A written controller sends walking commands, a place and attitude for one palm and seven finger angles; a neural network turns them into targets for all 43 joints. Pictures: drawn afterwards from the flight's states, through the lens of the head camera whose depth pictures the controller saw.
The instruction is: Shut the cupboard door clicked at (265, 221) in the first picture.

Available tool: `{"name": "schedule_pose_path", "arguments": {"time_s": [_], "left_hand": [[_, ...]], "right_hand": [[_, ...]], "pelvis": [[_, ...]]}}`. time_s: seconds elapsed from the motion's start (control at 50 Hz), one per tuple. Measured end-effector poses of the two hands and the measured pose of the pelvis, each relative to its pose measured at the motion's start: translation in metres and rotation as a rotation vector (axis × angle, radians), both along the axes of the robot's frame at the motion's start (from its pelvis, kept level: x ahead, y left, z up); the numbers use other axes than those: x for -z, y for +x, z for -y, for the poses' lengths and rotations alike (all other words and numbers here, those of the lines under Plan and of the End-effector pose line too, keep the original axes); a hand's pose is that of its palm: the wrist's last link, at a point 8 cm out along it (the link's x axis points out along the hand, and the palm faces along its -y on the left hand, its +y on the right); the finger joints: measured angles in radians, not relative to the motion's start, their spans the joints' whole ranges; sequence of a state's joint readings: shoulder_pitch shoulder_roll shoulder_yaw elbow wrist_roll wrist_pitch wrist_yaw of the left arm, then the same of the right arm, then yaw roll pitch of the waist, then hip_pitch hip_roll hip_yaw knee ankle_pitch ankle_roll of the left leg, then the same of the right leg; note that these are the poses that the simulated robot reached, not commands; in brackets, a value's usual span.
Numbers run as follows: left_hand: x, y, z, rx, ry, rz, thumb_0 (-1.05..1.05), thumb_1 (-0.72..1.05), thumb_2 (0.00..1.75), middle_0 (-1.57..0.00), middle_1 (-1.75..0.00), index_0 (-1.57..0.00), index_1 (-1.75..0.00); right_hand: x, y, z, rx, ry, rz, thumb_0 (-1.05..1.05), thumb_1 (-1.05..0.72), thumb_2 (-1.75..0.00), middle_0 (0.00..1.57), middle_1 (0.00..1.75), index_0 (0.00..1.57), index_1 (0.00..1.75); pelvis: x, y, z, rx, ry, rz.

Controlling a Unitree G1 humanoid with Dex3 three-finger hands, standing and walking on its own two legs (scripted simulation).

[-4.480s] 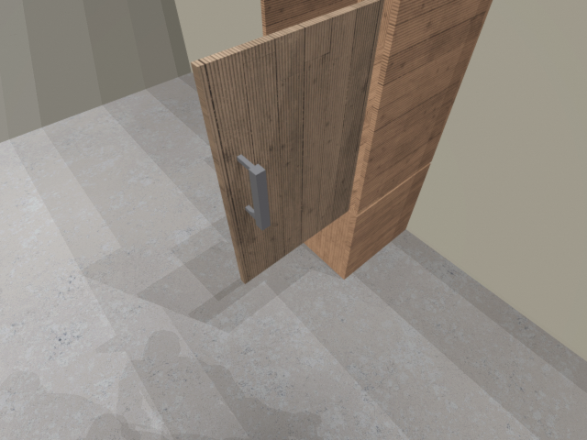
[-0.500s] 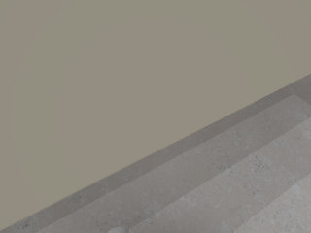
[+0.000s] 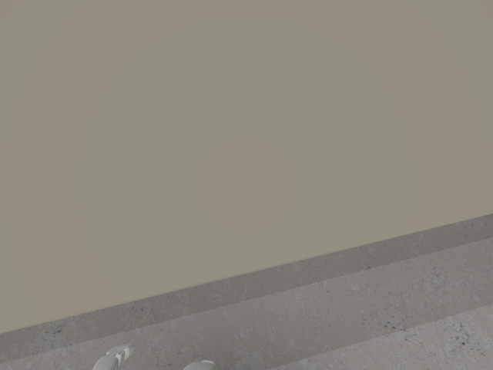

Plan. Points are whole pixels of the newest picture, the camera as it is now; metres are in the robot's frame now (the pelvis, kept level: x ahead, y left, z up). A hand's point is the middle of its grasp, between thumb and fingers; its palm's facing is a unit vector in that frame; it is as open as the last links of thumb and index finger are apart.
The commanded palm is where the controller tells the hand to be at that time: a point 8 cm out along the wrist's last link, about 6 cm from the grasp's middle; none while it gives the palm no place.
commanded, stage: turn to face it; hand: left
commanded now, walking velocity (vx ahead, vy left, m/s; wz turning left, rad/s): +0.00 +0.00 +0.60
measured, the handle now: out of the picture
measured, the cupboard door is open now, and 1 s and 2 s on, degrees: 90 90 90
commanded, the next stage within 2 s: none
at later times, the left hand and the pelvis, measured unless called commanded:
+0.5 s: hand out of the picture +0.07 +0.20 -0.15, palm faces +0.35 -0.89 -0.30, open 7.4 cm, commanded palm none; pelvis +0.06 -0.04 +0.00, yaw +20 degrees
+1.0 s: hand out of the picture +0.01 +0.14 -0.17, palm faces +0.64 -0.72 -0.24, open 7.4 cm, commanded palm none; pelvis +0.10 -0.06 +0.00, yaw +40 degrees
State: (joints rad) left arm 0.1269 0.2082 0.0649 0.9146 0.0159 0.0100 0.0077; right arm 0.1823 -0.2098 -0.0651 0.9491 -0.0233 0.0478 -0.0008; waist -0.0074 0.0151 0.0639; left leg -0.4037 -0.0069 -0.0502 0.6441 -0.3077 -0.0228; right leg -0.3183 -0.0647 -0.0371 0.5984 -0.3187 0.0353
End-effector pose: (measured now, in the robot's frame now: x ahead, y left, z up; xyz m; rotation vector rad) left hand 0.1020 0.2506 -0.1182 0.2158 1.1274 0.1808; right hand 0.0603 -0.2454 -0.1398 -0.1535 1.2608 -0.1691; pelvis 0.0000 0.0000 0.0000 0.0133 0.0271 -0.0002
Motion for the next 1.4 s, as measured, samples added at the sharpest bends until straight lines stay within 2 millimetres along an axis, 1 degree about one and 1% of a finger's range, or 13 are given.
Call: {"name": "schedule_pose_path", "arguments": {"time_s": [0.14, 0.22, 0.32, 0.46, 0.56, 0.64, 0.8, 0.88, 0.94, 1.12, 1.24, 1.32, 1.4], "left_hand": [[-0.009, -0.019, 0.014, -0.092, 0.007, -0.04, 0.0, 0.91, 0.89, -0.2, -0.3, -0.2, -0.3], [-0.001, -0.04, 0.016, -0.156, -0.02, -0.085, 0.0, 0.91, 0.89, -0.21, -0.3, -0.2, -0.3], [0.022, -0.067, 0.004, -0.248, -0.036, -0.148, 0.0, 0.9, 0.89, -0.21, -0.3, -0.21, -0.3], [0.005, -0.06, 0.005, -0.35, 0.003, -0.114, 0.01, 0.91, 0.89, -0.2, -0.3, -0.2, -0.3], [-0.004, -0.054, 0.022, -0.386, 0.059, -0.045, 0.01, 0.91, 0.89, -0.2, -0.3, -0.2, -0.3], [-0.011, -0.065, 0.045, -0.436, 0.05, -0.069, 0.0, 0.91, 0.89, -0.2, -0.3, -0.2, -0.3], [-0.002, -0.09, 0.082, -0.56, -0.051, -0.108, 0.0, 0.91, 0.89, -0.21, -0.3, -0.21, -0.3], [0.02, -0.113, 0.084, -0.644, -0.094, -0.12, 0.0, 0.9, 0.89, -0.21, -0.3, -0.21, -0.3], [0.025, -0.124, 0.081, -0.692, -0.093, -0.153, 0.01, 0.91, 0.89, -0.21, -0.3, -0.21, -0.3], [-0.003, -0.104, 0.072, -0.767, -0.012, -0.071, 0.01, 0.91, 0.89, -0.2, -0.3, -0.2, -0.3], [-0.01, -0.099, 0.091, -0.805, 0.043, -0.043, 0.0, 0.91, 0.89, -0.2, -0.3, -0.2, -0.3], [-0.009, -0.104, 0.112, -0.853, -0.002, -0.067, 0.0, 0.91, 0.89, -0.21, -0.3, -0.2, -0.3], [0.001, -0.116, 0.129, -0.917, -0.058, -0.068, 0.0, 0.91, 0.89, -0.21, -0.3, -0.21, -0.3]], "right_hand": [[-0.017, 0.058, 0.03, -0.091, -0.029, 0.01, 0.01, -0.91, -0.9, 0.2, 0.29, 0.2, 0.3], [-0.025, 0.1, 0.024, -0.187, -0.042, 0.039, 0.01, -0.91, -0.9, 0.19, 0.29, 0.2, 0.3], [-0.018, 0.146, 0.008, -0.3, -0.065, 0.117, 0.01, -0.91, -0.9, 0.19, 0.29, 0.2, 0.3], [-0.015, 0.163, 0.005, -0.396, -0.046, 0.066, 0.01, -0.91, -0.9, 0.2, 0.3, 0.2, 0.3], [0.006, 0.185, 0.017, -0.43, -0.001, 0.036, 0.01, -0.9, -0.9, 0.2, 0.3, 0.21, 0.3], [0.002, 0.209, 0.016, -0.465, 0.009, 0.03, 0.01, -0.91, -0.9, 0.2, 0.3, 0.2, 0.3], [-0.02, 0.251, -0.019, -0.604, 0.018, 0.06, 0.01, -0.91, -0.9, 0.2, 0.29, 0.2, 0.3], [-0.019, 0.271, -0.045, -0.693, 0.002, 0.118, 0.01, -0.91, -0.9, 0.2, 0.3, 0.2, 0.3], [-0.021, 0.275, -0.054, -0.738, -0.014, 0.127, 0.01, -0.91, -0.9, 0.2, 0.3, 0.2, 0.3], [-0.014, 0.282, -0.036, -0.797, -0.03, 0.026, 0.01, -0.9, -0.9, 0.2, 0.3, 0.21, 0.3], [0.001, 0.31, -0.029, -0.825, -0.024, -0.006, 0.01, -0.91, -0.9, 0.2, 0.3, 0.21, 0.3], [-0.011, 0.325, -0.044, -0.872, -0.019, 0.0, 0.01, -0.91, -0.9, 0.2, 0.29, 0.2, 0.3], [-0.02, 0.336, -0.074, -0.956, -0.013, 0.027, 0.01, -0.91, -0.9, 0.2, 0.29, 0.2, 0.3]], "pelvis": [[-0.012, 0.021, 0.017, -0.113, 0.026, 0.011], [-0.012, 0.032, 0.018, -0.171, 0.038, 0.004], [0.006, 0.041, 0.013, -0.241, 0.013, 0.003], [-0.002, 0.053, 0.033, -0.327, -0.001, 0.011], [0.007, 0.069, 0.057, -0.39, 0.015, 0.006], [-0.001, 0.075, 0.064, -0.448, 0.022, 0.017], [-0.013, 0.089, 0.067, -0.559, 0.038, -0.002], [0.001, 0.089, 0.059, -0.622, 0.005, -0.001], [0.003, 0.091, 0.06, -0.656, 0.012, 0.002], [-0.007, 0.112, 0.077, -0.757, -0.014, 0.009], [-0.002, 0.128, 0.088, -0.836, 0.006, 0.012], [-0.01, 0.135, 0.087, -0.889, 0.022, 0.007], [-0.011, 0.136, 0.083, -0.943, 0.028, 0.002]]}}
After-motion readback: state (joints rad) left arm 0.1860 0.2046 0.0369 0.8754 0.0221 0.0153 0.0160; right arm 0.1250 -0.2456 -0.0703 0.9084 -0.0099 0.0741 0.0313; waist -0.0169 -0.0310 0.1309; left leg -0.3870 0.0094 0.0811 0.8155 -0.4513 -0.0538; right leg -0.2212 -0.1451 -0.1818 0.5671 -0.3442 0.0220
